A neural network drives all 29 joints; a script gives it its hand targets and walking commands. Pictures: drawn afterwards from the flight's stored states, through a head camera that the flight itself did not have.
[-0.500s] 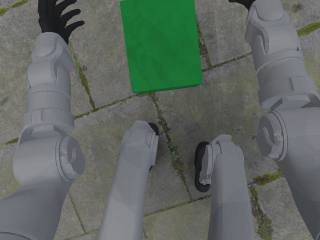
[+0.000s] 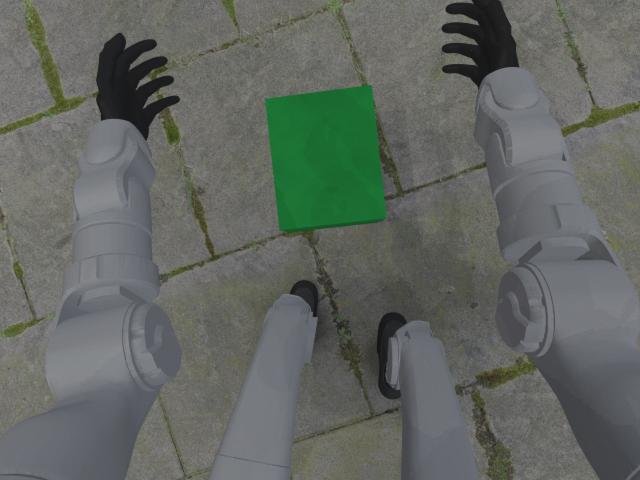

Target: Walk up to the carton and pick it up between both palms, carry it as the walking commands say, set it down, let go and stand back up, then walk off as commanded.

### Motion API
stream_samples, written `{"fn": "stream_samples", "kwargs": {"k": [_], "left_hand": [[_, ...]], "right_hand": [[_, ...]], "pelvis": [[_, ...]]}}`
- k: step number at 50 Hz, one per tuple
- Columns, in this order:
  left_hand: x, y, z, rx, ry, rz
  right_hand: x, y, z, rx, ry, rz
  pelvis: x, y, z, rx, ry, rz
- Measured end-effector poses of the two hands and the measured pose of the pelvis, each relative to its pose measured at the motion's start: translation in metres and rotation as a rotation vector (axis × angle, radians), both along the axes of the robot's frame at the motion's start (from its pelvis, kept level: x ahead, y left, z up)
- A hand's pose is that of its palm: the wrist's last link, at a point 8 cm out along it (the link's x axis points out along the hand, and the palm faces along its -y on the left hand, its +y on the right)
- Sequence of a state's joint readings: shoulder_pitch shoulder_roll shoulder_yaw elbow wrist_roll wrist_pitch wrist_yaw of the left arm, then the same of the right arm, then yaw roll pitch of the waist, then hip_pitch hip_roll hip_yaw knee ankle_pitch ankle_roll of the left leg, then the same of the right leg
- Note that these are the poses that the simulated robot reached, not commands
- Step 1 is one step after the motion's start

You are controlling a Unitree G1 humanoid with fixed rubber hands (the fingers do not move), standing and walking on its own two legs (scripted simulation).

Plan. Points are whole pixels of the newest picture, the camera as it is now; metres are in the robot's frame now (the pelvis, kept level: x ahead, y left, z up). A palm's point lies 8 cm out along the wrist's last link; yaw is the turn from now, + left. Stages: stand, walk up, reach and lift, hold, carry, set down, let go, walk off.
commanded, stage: set down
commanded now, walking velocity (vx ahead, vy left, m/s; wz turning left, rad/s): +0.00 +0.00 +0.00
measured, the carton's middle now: (326, 166) +0.51 +0.10 -0.54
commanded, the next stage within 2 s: let go in 0.10 s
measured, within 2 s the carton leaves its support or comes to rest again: neither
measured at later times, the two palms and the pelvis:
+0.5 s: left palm (93, 177) +0.37 +0.30 -0.03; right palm (531, 163) +0.44 -0.11 -0.04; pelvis +0.03 +0.01 +0.07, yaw +0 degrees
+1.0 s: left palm (54, 352) +0.24 +0.24 +0.07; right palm out of the picture +0.31 -0.20 +0.06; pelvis +0.09 -0.01 +0.14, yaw +3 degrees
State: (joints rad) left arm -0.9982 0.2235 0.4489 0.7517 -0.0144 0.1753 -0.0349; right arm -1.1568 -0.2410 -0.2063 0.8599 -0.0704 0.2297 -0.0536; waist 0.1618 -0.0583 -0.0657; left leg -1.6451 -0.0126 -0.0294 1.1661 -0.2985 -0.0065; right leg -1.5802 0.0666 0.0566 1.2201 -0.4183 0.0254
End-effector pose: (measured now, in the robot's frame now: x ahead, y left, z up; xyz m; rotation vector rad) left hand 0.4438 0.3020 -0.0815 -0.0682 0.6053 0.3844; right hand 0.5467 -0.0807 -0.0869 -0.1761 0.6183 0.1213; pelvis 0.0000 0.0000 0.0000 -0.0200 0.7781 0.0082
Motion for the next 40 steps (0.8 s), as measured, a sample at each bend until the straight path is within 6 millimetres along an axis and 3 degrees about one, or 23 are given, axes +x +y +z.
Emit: {"fn": "stream_samples", "kwargs": {"k": [7, 15, 21, 28, 34, 40], "left_hand": [[0.000, -0.002, 0.029, 0.007, 0.011, -0.015], [-0.007, -0.011, 0.024, 0.027, 0.059, -0.075], [-0.044, -0.009, 0.029, 0.073, 0.129, -0.187], [-0.093, -0.005, 0.069, 0.093, 0.188, -0.283], [-0.131, -0.010, 0.101, 0.087, 0.201, -0.299], [-0.165, -0.031, 0.125, 0.070, 0.198, -0.291]], "right_hand": [[-0.001, -0.001, 0.030, 0.000, 0.015, 0.002], [-0.016, -0.008, 0.031, -0.048, 0.025, -0.021], [-0.064, -0.025, 0.032, -0.089, 0.049, -0.092], [-0.125, -0.036, 0.063, -0.077, 0.084, -0.142], [-0.154, -0.054, 0.094, -0.072, 0.091, -0.134], [-0.179, -0.076, 0.120, -0.071, 0.088, -0.124]], "pelvis": [[0.005, 0.002, 0.027, 0.001, -0.016, -0.001], [0.010, 0.002, 0.040, -0.007, -0.024, 0.002], [0.021, 0.007, 0.059, -0.013, -0.068, 0.005], [0.036, 0.013, 0.086, -0.012, -0.198, 0.025], [0.051, 0.015, 0.105, 0.002, -0.334, 0.036], [0.066, 0.012, 0.121, 0.019, -0.467, 0.037]]}}
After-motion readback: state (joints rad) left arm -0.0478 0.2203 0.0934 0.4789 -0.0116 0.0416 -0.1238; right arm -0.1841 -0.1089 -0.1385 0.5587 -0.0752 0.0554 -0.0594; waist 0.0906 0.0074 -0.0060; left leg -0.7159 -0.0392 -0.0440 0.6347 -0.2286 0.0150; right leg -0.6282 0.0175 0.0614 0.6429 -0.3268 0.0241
